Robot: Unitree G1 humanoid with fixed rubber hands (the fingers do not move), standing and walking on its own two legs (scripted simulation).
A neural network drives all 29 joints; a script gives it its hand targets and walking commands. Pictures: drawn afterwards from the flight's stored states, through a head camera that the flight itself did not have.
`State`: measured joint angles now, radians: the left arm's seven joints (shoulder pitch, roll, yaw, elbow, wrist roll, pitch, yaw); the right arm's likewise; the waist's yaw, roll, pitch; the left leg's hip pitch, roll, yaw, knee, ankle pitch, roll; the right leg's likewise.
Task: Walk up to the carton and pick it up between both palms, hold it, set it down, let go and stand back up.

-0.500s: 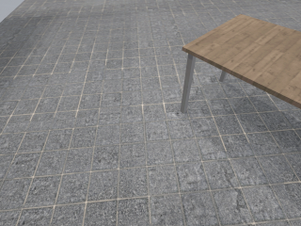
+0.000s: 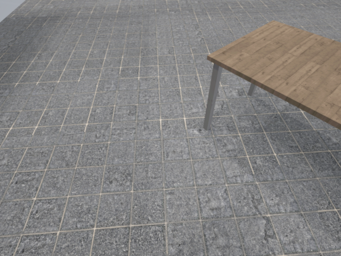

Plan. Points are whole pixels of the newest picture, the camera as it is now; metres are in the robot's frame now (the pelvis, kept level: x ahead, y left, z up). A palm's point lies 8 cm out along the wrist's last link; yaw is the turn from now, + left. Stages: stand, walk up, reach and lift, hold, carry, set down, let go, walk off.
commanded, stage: stand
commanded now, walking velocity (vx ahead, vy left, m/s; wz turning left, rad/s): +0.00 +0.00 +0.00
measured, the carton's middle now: out of the picture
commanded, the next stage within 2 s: walk up in 0.86 s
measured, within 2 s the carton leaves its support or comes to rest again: neither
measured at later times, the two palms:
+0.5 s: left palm out of the picture -0.04 +0.20 -0.16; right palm out of the picture -0.04 -0.20 -0.15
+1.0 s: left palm out of the picture -0.04 +0.20 -0.15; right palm out of the picture -0.03 -0.21 -0.15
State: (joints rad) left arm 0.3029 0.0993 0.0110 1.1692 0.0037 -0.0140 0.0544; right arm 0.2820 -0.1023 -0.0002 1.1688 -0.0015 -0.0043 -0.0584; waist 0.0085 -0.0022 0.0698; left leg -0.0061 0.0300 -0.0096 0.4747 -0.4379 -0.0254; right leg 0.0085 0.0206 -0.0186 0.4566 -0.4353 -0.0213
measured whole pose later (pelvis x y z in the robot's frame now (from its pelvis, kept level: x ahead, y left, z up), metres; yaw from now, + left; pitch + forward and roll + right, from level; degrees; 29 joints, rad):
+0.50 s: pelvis +0.01 +0.01 +0.00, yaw +0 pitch -1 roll +0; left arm 0.31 0.10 -0.01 1.19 0.00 -0.01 0.05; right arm 0.31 -0.11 0.01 1.18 0.00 -0.01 -0.05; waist 0.00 -0.02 0.06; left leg -0.02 0.01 0.01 0.50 -0.46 -0.01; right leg -0.03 0.00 -0.01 0.52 -0.47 -0.01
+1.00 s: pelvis +0.01 +0.00 -0.01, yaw +0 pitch -1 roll +0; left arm 0.32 0.10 -0.02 1.19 0.00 -0.02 0.05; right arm 0.30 -0.12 0.02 1.19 0.01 -0.01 -0.05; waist 0.00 -0.01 0.06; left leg -0.03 0.03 0.00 0.53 -0.48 -0.02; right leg -0.02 0.01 -0.02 0.52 -0.48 -0.02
